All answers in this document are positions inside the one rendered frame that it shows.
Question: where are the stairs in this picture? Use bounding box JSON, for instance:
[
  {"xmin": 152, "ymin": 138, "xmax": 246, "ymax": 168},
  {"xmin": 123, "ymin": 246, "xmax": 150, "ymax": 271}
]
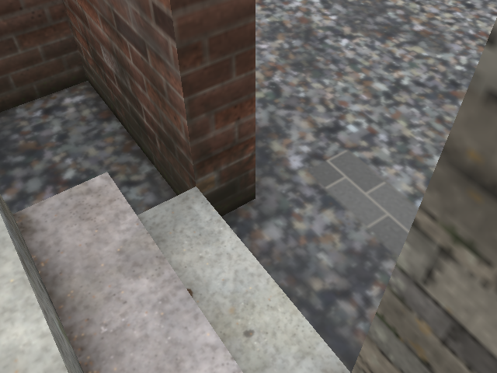
[{"xmin": 0, "ymin": 172, "xmax": 350, "ymax": 373}]

